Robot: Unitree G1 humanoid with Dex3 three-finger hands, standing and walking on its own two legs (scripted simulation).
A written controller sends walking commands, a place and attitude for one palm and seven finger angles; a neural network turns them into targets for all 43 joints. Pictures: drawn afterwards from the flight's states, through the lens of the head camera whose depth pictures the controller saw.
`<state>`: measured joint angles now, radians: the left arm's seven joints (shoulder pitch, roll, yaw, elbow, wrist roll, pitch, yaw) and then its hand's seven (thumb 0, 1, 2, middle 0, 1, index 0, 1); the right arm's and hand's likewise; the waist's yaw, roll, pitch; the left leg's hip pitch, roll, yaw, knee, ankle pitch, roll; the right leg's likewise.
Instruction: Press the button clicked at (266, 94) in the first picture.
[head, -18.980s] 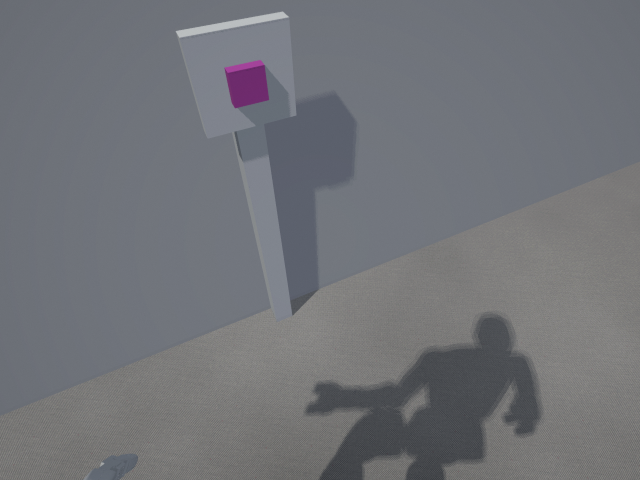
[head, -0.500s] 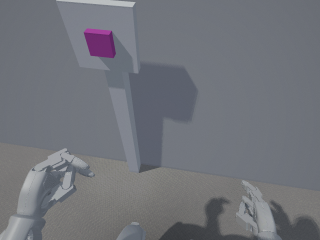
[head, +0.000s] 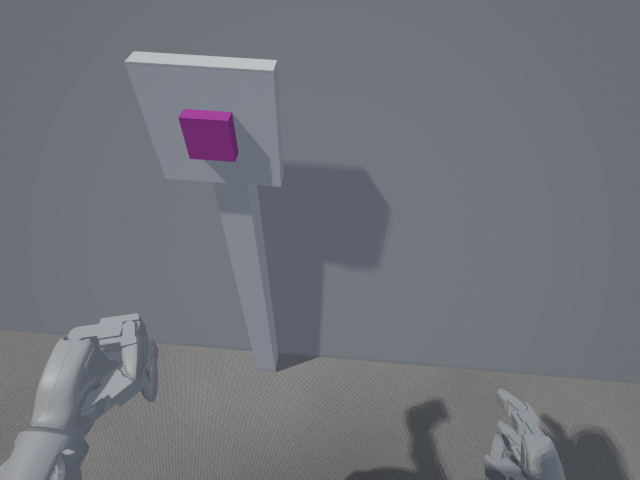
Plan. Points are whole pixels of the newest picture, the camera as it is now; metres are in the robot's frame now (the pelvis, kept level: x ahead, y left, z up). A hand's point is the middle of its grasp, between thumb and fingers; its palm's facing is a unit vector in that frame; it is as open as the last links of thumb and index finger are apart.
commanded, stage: raise the hand and make a fist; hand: left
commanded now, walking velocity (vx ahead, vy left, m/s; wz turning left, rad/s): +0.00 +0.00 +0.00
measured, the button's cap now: (210, 134) +0.52 +0.19 +0.16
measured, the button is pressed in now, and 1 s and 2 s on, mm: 0 0 0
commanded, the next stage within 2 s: aim a knuckle at the button in 0.86 s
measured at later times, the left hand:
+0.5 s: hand (100, 313) +0.23 +0.22 +0.16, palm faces +0.02 -1.00 -0.09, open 3.1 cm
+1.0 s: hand (152, 330) +0.22 +0.18 +0.15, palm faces +0.03 -1.00 -0.08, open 3.1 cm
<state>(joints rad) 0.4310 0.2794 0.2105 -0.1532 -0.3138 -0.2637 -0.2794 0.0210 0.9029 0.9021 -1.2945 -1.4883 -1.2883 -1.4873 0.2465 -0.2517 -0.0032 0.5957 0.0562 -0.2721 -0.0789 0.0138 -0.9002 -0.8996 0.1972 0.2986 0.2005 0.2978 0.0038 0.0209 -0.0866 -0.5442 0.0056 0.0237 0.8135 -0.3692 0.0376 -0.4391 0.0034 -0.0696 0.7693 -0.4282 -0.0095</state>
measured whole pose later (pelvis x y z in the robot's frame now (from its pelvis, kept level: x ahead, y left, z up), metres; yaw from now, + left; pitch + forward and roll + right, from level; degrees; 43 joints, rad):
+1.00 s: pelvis +0.00 -0.03 +0.02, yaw +1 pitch -1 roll +0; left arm 0.24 0.31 0.26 -0.14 -0.33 0.03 -0.29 0.02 0.90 0.90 -1.30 -1.50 -1.30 -1.50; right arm 0.23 -0.26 0.06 0.62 0.07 -0.26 -0.09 0.01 -0.90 -0.90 0.20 0.30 0.20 0.30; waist 0.04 0.06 -0.05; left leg -0.30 0.02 0.00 0.59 -0.26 -0.01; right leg -0.20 0.03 -0.09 0.56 -0.34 -0.05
